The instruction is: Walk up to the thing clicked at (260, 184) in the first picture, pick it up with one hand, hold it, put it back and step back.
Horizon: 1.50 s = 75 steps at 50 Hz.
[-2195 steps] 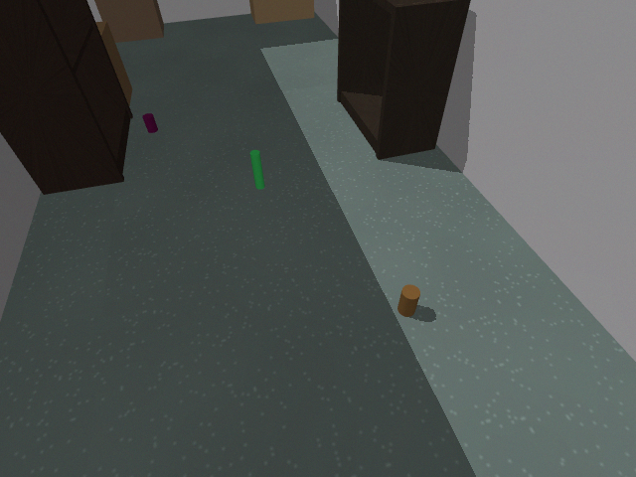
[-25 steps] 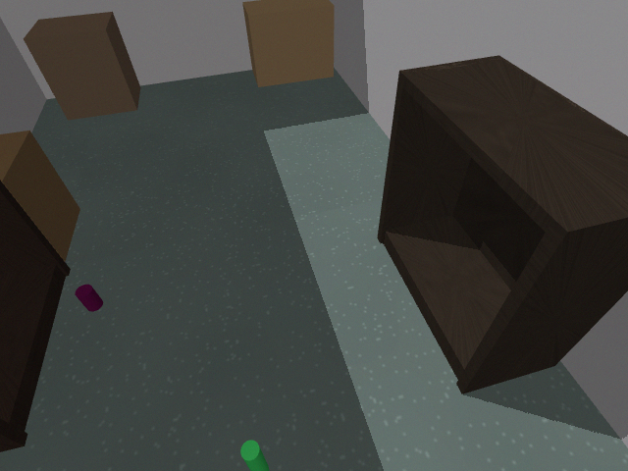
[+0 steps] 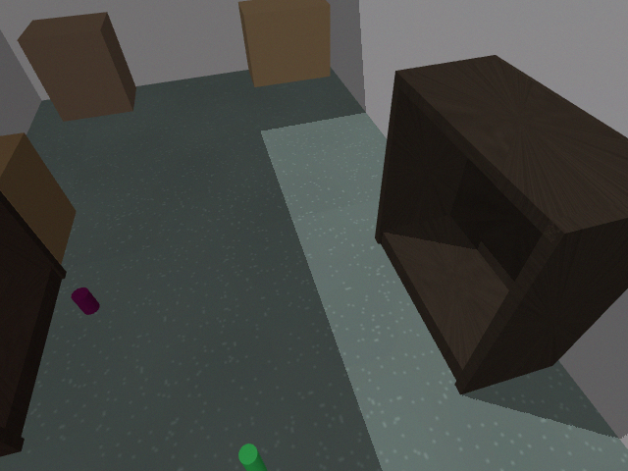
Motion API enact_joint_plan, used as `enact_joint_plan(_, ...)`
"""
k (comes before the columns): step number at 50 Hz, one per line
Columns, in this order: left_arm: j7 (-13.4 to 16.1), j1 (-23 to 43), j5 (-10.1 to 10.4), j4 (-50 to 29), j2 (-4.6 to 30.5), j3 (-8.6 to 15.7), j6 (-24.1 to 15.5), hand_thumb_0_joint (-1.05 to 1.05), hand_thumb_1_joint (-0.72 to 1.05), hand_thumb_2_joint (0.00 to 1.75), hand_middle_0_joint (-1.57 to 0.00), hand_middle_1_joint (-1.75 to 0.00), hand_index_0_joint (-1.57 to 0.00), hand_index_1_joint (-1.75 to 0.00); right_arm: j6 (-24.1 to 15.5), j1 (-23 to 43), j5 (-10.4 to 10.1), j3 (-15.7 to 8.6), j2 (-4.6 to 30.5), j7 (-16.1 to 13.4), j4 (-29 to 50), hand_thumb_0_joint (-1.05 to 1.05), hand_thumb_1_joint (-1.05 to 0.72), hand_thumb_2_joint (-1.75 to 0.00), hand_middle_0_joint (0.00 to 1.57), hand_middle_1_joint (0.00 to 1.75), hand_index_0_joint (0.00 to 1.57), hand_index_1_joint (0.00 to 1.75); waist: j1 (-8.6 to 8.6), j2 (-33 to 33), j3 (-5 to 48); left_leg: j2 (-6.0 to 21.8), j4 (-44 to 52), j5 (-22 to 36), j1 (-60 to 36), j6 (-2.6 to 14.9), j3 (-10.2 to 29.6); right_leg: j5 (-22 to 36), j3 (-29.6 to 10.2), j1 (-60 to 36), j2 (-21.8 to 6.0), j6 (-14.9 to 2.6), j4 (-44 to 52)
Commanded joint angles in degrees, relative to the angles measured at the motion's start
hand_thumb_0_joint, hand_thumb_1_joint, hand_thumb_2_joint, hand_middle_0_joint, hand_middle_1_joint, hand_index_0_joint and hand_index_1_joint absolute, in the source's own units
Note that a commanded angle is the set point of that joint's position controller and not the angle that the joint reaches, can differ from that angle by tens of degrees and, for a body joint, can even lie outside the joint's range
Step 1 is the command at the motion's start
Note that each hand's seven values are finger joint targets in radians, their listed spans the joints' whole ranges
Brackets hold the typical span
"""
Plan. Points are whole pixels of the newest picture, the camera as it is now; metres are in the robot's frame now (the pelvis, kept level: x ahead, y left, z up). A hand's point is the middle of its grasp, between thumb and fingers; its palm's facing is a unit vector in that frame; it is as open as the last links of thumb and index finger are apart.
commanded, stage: stand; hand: left
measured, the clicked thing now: (254, 464) +0.31 +0.20 -0.68
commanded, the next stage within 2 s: step back in 0.38 s
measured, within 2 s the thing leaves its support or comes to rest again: neither
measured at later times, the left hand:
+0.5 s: hand out of the picture +0.08 +0.25 -0.16, palm faces -0.01 -0.93 -0.36, open 7.4 cm
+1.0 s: hand out of the picture +0.04 +0.31 -0.18, palm faces -0.13 -0.93 -0.35, open 7.4 cm
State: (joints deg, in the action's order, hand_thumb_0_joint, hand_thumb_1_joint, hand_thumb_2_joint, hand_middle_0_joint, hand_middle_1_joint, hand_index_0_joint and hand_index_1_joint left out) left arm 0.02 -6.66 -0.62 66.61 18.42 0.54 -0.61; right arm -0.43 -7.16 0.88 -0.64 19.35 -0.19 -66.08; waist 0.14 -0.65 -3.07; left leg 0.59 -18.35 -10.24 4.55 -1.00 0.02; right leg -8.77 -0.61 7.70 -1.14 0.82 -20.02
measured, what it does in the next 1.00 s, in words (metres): walks backwards: left foot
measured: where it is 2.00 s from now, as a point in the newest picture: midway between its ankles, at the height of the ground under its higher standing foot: outside the picture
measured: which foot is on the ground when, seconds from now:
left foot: down 0.00-0.50, up 0.52-0.66, down 0.68-1.00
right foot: down 0.00-0.68, up 0.70-1.00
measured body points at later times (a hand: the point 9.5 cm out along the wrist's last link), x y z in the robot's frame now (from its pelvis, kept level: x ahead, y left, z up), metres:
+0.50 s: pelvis -0.01 +0.00 -0.01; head +0.03 -0.01 +0.44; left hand +0.08 +0.30 -0.13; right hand +0.07 -0.31 -0.14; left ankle +0.00 +0.13 -0.75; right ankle +0.03 -0.13 -0.75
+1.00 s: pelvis -0.09 +0.06 -0.02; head -0.01 +0.07 +0.42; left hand +0.04 +0.35 -0.16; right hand -0.04 -0.26 -0.13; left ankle -0.08 +0.13 -0.75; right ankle -0.12 -0.08 -0.71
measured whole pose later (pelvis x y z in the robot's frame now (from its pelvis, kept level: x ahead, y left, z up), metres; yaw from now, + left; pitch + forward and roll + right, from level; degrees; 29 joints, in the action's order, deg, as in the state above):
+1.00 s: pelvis -0.09 +0.06 -0.02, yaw -4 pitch -1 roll -1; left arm 0.9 -5.9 -0.6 49.9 22.2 2.7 4.0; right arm 1.2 -9.6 0.8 -3.3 19.7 -1.6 -49.6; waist -1.3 2.9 -12.1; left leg -2.1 -33.3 -17.3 15.0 4.1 -3.6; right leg -25.3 -8.5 21.4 4.6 0.6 -52.7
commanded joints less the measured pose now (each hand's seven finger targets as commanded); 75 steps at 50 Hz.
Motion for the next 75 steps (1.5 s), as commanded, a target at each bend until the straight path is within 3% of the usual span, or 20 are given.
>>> enact_joint_plan(1, 0.7, 2.5, 0.0, -3.7, 12.2, 1.8, -1.1, 0.00, 0.90, 0.90, -0.20, -0.30, -0.20, -0.30, -1.1, 2.5, -0.1, -1.9, 11.6, -0.5, 3.2, 0.00, -0.90, -0.90, 0.20, 0.30, 0.20, 0.30, 0.02, 1.0, 2.0, 6.1, 3.8, 2.7, 1.9, 1.70, 4.7, 2.9, -5.2, -0.3, -5.6, -1.59, 3.9)
enact_joint_plan(18, 0.7, 2.7, 0.0, -4.5, 12.8, 1.9, -1.2, 0.00, 0.90, 0.90, -0.20, -0.30, -0.20, -0.30, -1.1, 2.4, -0.1, -2.0, 11.7, -0.5, 3.5, 0.00, -0.90, -0.90, 0.20, 0.30, 0.20, 0.30, -0.34, 1.3, 3.6, 6.4, 3.3, 4.0, 0.6, 1.63, 4.3, 4.9, -5.6, -0.5, -5.6, -2.01, 3.6)
enact_joint_plan(19, 0.7, 3.1, 1.3, -6.5, 17.3, 3.6, -0.2, 0.00, 0.90, 0.90, -0.20, -0.30, -0.20, -0.30, 0.0, 3.9, -1.2, -3.6, 16.2, -0.1, 5.5, 0.00, -0.90, -0.90, 0.20, 0.30, 0.20, 0.30, -0.55, 1.6, -1.8, 5.7, -3.9, 11.8, 4.8, 2.87, 4.6, 17.5, -6.9, 4.9, -5.7, -2.67, -1.6)
enact_joint_plan(23, 1.2, 2.4, 1.1, -9.9, 18.6, 4.6, 0.6, 0.00, 0.90, 0.90, -0.20, -0.30, -0.20, -0.30, 1.4, 1.2, -1.9, -4.0, 13.8, -0.1, 8.2, 0.00, -0.90, -0.90, 0.20, 0.30, 0.20, 0.30, -0.98, 6.9, 4.3, 0.9, -15.7, 8.1, 5.3, 2.76, 1.2, 23.6, -10.6, 4.6, -10.4, -8.87, -1.7)
enact_joint_plan(26, 1.4, 5.2, -0.4, -13.7, 19.8, 5.0, 1.1, 0.00, 0.90, 0.90, -0.20, -0.30, -0.20, -0.30, 2.8, -1.5, -1.4, -5.0, 13.4, 0.2, 9.9, 0.00, -0.90, -0.90, 0.20, 0.30, 0.20, 0.30, -1.01, 13.2, 7.0, -3.5, -30.9, -17.8, 8.1, 3.14, 1.2, 22.8, -16.5, 7.2, -17.4, -15.58, -1.1)
enact_joint_plan(28, 1.4, 6.1, -1.2, -16.0, 19.5, 5.1, 1.5, 0.00, 0.90, 0.90, -0.20, -0.30, -0.20, -0.30, 3.3, -4.1, -1.4, -5.3, 13.3, 0.7, 10.9, 0.00, -0.90, -0.90, 0.20, 0.30, 0.20, 0.30, -1.59, 13.5, 7.6, -2.9, -35.2, -21.0, 8.1, 3.80, 3.2, 21.3, -15.2, 10.5, -17.9, -16.87, -3.2)
enact_joint_plan(32, 1.5, 7.9, -0.7, -19.0, 17.1, 3.8, 2.9, 0.00, 0.90, 0.90, -0.20, -0.30, -0.20, -0.30, 2.4, -6.4, -0.9, -5.7, 12.7, 0.6, 12.5, 0.00, -0.90, -0.90, 0.20, 0.30, 0.20, 0.30, -3.17, 9.2, 8.0, -2.1, -13.6, -4.1, 7.3, 2.61, 0.5, 17.9, -9.0, 7.5, -9.9, -10.09, -13.5)
enact_joint_plan(35, 1.9, 5.8, 0.9, -20.5, 13.3, 3.3, 4.1, 0.00, 0.90, 0.90, -0.20, -0.30, -0.20, -0.30, 1.4, -3.9, 1.4, -7.6, 19.9, -0.1, 15.5, 0.00, -0.90, -0.90, 0.20, 0.30, 0.20, 0.30, -1.79, -9.2, 4.8, 15.2, -3.8, 29.8, 1.1, 7.58, 21.4, -22.1, -7.8, 21.9, 8.2, -3.24, -35.0)
enact_joint_plan(36, 2.3, 3.7, 0.5, -20.4, 13.8, 3.3, 4.2, 0.00, 0.90, 0.90, -0.20, -0.30, -0.20, -0.30, 1.2, -4.1, 1.3, -7.8, 20.4, -0.4, 16.2, 0.00, -0.90, -0.90, 0.20, 0.30, 0.20, 0.30, -1.84, -6.5, 4.7, 17.2, -6.2, 40.9, 0.9, 9.51, 19.3, -25.9, -9.8, 22.3, 7.5, -2.55, -40.3)
enact_joint_plan(37, 2.7, 3.7, 0.5, -20.2, 13.7, 3.5, 4.1, 0.00, 0.90, 0.90, -0.20, -0.30, -0.20, -0.30, 1.2, -3.7, 1.0, -7.8, 21.8, -0.6, 17.1, 0.00, -0.90, -0.90, 0.20, 0.30, 0.20, 0.30, -3.19, -10.9, 5.7, 19.3, -4.2, 38.4, 3.1, 10.39, 24.0, -26.2, -11.8, 22.1, 8.1, -2.09, -44.1)
enact_joint_plan(40, 2.2, 1.2, 1.2, -18.9, 15.6, 4.4, 4.2, 0.00, 0.90, 0.90, -0.20, -0.30, -0.20, -0.30, 0.9, 2.6, 1.1, -6.7, 17.0, -1.5, 19.4, 0.00, -0.90, -0.90, 0.20, 0.30, 0.20, 0.30, 0.48, -7.6, 3.2, 11.0, -7.8, 36.1, 1.3, 6.54, 11.9, -17.8, -13.2, 24.5, 7.9, -2.03, -49.2)
enact_joint_plan(44, 1.8, 1.0, 0.0, -20.9, 14.6, 4.9, 3.5, 0.00, 0.90, 0.90, -0.20, -0.30, -0.20, -0.30, 0.7, -2.5, 0.1, -6.8, 15.1, -2.3, 19.5, 0.00, -0.90, -0.90, 0.20, 0.30, 0.20, 0.30, -1.30, -7.2, 5.8, 9.9, -10.4, 34.8, -9.9, 5.09, 10.8, -15.2, -10.5, 25.7, 7.1, -0.43, -40.3)
enact_joint_plan(52, 1.3, -1.3, -1.0, -21.8, 13.3, 5.3, 2.6, 0.00, 0.90, 0.90, -0.20, -0.30, -0.20, -0.30, 0.8, -4.2, -0.2, -7.0, 16.6, -2.0, 20.7, 0.00, -0.90, -0.90, 0.20, 0.30, 0.20, 0.30, -2.09, -6.8, 7.1, 13.4, -12.1, 28.5, -3.9, 10.42, 12.2, -16.1, -3.3, 12.5, 3.3, -1.76, -19.3)
enact_joint_plan(55, 1.1, -5.5, -1.5, -20.4, 13.2, 5.7, 2.0, 0.00, 0.90, 0.90, -0.20, -0.30, -0.20, -0.30, 1.1, -0.9, -0.7, -6.7, 16.8, -1.5, 21.3, 0.00, -0.90, -0.90, 0.20, 0.30, 0.20, 0.30, 0.56, -3.1, 7.5, 12.3, -14.6, 19.9, 3.0, 9.23, 11.3, -1.4, -3.8, 4.1, 2.5, -3.63, -8.3)
enact_joint_plan(57, 1.0, -4.8, -1.5, -21.5, 17.0, 6.9, 1.6, 0.00, 0.90, 0.90, -0.20, -0.30, -0.20, -0.30, 1.0, 0.0, -1.3, -6.0, 14.7, -1.4, 22.1, 0.00, -0.90, -0.90, 0.20, 0.30, 0.20, 0.30, 0.76, 7.2, 7.9, 4.9, -22.8, 6.2, 13.5, 5.22, 6.7, 14.7, -15.9, -0.5, -6.1, -9.64, -8.9)
enact_joint_plan(59, 0.9, -0.4, -1.4, -24.3, 20.4, 7.4, 1.7, 0.00, 0.90, 0.90, -0.20, -0.30, -0.20, -0.30, 1.8, 1.0, -0.9, -5.8, 13.5, -2.1, 21.4, 0.00, -0.90, -0.90, 0.20, 0.30, 0.20, 0.30, 2.14, 17.6, 1.0, -5.9, -42.7, -27.1, 15.9, 1.42, 3.9, 19.4, -30.9, 10.3, -19.8, -20.21, -0.4)
enact_joint_plan(63, 1.4, 2.6, -1.1, -26.1, 15.5, 6.7, 1.6, 0.00, 0.90, 0.90, -0.20, -0.30, -0.20, -0.30, 1.8, -4.3, -1.2, -5.0, 13.3, -1.6, 18.3, 0.00, -0.90, -0.90, 0.20, 0.30, 0.20, 0.30, 0.12, 9.0, 0.2, -8.2, -49.7, -21.3, 18.5, 1.19, 8.5, 20.1, -16.6, 8.5, -10.5, -14.49, -2.8)
enact_joint_plan(70, 1.4, -1.8, -1.8, -28.2, 15.0, 7.1, 2.8, 0.00, 0.90, 0.90, -0.20, -0.30, -0.20, -0.30, 0.9, -5.5, -0.7, -4.3, 13.0, -2.2, 19.9, 0.00, -0.90, -0.90, 0.20, 0.30, 0.20, 0.30, 2.00, 11.6, 8.7, -3.3, -27.2, -20.9, 19.5, -0.63, 3.1, 19.9, -15.0, -8.1, -10.0, -13.21, -7.1)
enact_joint_plan(74, 0.7, -1.0, -0.6, -28.9, 16.0, 6.8, 4.3, 0.00, 0.90, 0.90, -0.20, -0.30, -0.20, -0.30, 0.3, -9.2, 0.5, -5.1, 12.3, -1.9, 18.3, 0.00, -0.90, -0.90, 0.20, 0.30, 0.20, 0.30, -0.33, 9.2, 8.9, -2.9, -2.1, 0.4, 6.7, 1.22, -0.6, 12.2, -11.4, -1.2, -6.2, -7.68, -14.0)
enact_joint_plan(75, 0.5, -2.0, -0.5, -29.0, 14.3, 6.4, 4.6, 0.00, 0.90, 0.90, -0.20, -0.30, -0.20, -0.30, 0.3, -8.1, 1.3, -5.9, 14.5, -1.8, 18.8, 0.00, -0.90, -0.90, 0.20, 0.30, 0.20, 0.30, 0.23, 4.2, 8.0, 2.5, -1.8, -0.1, 2.6, 3.17, 7.8, 2.8, -10.5, 7.4, -3.5, -5.20, -15.8)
